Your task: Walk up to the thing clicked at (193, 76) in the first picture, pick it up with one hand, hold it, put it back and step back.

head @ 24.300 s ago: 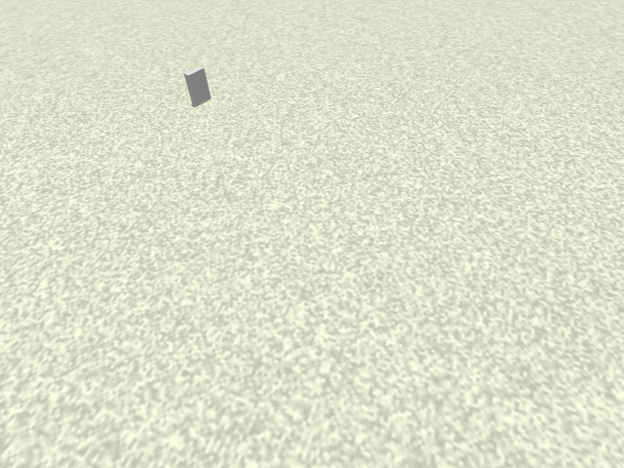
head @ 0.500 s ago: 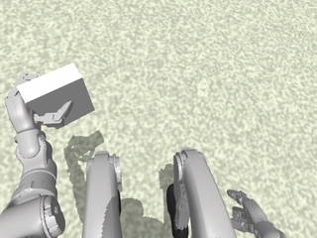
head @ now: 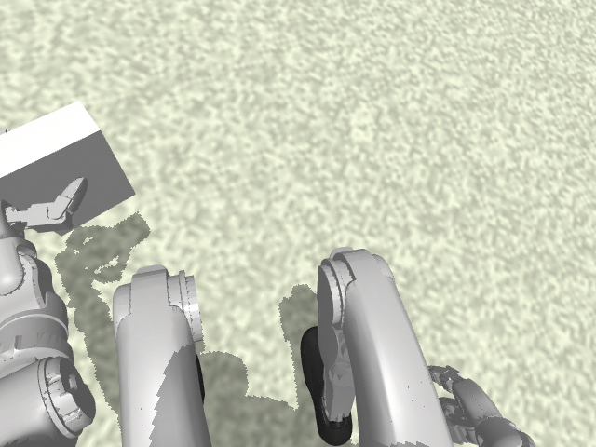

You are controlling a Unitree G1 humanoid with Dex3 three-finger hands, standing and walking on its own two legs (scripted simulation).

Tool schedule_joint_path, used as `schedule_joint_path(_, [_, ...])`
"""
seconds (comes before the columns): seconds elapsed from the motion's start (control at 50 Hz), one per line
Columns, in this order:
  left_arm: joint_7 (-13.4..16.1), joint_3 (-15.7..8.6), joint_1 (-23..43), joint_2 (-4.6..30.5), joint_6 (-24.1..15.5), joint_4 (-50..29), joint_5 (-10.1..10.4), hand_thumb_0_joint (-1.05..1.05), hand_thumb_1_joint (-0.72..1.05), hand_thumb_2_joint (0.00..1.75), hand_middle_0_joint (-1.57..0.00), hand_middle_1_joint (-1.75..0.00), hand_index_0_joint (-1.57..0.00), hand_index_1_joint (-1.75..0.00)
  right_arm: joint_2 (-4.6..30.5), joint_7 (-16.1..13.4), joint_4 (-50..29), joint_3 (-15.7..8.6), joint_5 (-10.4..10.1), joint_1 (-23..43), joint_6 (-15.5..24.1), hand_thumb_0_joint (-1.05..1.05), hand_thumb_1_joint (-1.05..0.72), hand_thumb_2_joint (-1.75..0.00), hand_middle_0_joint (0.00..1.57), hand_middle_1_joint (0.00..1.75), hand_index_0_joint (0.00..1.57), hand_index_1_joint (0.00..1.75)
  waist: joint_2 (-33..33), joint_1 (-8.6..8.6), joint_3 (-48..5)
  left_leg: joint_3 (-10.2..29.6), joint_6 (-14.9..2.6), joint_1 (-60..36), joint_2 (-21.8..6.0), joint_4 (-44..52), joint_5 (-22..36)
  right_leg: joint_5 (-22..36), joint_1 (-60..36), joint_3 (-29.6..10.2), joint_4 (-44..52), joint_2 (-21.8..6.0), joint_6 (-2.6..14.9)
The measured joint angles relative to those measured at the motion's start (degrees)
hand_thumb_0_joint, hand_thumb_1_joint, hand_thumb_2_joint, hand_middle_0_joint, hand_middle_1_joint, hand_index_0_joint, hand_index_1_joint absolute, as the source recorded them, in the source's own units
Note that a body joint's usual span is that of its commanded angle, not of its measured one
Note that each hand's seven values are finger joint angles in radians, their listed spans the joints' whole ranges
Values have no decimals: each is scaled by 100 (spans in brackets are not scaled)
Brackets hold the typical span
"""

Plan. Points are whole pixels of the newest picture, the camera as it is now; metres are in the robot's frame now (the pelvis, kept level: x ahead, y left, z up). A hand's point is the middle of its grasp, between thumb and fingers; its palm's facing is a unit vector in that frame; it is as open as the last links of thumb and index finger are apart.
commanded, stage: crouch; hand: left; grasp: from the side
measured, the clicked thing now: (69, 178) +0.45 +0.27 -0.09
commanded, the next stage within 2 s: lower in 0.38 s
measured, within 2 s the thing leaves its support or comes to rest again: rests again in 1.60 s
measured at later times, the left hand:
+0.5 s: hand (57, 194) +0.44 +0.29 -0.11, palm faces +0.35 -0.94 -0.02, open 8.7 cm
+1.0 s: hand (72, 203) +0.44 +0.29 -0.17, palm faces +0.38 -0.93 -0.01, open 8.7 cm
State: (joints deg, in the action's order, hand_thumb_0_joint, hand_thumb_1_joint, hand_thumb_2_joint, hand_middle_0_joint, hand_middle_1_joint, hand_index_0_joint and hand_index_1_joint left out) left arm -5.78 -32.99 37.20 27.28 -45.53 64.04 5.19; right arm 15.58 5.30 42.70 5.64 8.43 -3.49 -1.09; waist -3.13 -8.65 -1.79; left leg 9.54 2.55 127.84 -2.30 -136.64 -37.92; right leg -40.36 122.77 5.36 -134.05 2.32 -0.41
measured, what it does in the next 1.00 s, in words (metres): stands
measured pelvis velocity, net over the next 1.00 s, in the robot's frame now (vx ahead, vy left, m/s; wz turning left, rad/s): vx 0.00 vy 0.01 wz -0.10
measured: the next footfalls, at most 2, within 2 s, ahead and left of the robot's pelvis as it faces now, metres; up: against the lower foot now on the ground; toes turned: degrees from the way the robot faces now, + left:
none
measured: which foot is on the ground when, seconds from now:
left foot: down 0.00-1.00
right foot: down 0.00-1.00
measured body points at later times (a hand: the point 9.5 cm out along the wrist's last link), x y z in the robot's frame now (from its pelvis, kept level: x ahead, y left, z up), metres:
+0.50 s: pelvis +0.00 +0.01 -0.03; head +0.22 +0.09 +0.35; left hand +0.41 +0.33 -0.11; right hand +0.13 -0.26 -0.13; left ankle +0.09 +0.14 -0.30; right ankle +0.10 -0.11 -0.30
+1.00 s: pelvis +0.00 +0.01 -0.05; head +0.24 +0.13 +0.31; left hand +0.42 +0.34 -0.17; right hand +0.13 -0.26 -0.12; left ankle +0.09 +0.14 -0.30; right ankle +0.10 -0.11 -0.30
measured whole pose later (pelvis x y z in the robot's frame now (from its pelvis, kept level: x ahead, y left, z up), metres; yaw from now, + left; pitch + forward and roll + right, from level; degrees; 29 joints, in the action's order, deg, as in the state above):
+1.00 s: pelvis +0.00 +0.01 -0.05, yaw -6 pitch +20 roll -12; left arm -3.3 -35.5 35.0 37.7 -52.8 68.2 5.9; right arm 19.1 7.6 37.8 17.3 15.2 4.6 -1.9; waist -10.2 -11.8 10.9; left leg 17.2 2.8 130.1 -1.5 -148.9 -39.8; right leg -40.0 122.4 10.6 -140.9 4.5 -2.4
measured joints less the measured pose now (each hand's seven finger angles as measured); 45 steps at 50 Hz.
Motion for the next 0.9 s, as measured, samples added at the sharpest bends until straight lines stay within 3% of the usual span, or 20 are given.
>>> schedule_joint_path(0.26, [-95,23,-144,160,-20,-166,16,2,-29,108,-84,-109,-84,-110,131,63,-171,202,162,327,-35,0,-93,-91,20,30,20,30,-142,14,288,196,14,192,29,-453,-86,-45,110,135,-323,43,-42])
schedule_joint_path(0.56, [-7,32,-231,332,-124,-202,73,2,-29,108,-84,-109,-85,-110,178,148,-267,454,285,429,-102,0,-93,-91,20,30,20,30,-222,-50,577,367,14,298,58,-776,-99,-17,153,251,-532,86,-93])
schedule_joint_path(0.68, [91,-45,-219,483,-275,174,159,2,-29,108,-84,-109,-85,-110,220,190,-312,676,348,511,-101,0,-93,-91,20,30,20,30,-310,-139,746,466,4,310,46,-910,-114,22,149,319,-589,134,-127])
schedule_joint_path(0.82, [156,-191,-272,706,-510,250,37,2,-29,108,-84,-109,-85,-109,248,211,-384,915,505,639,-100,0,-93,-91,20,30,20,30,-552,-241,1048,603,25,282,54,-1074,-140,50,93,413,-661,177,-153])
schedule_joint_path(0.9, [204,-212,-244,842,-641,304,80,2,-29,108,-84,-109,-85,-109,285,214,-405,1041,584,707,-85,0,-93,-91,21,30,20,30,-649,-276,1154,679,30,267,70,-1147,-163,41,45,468,-681,189,-168])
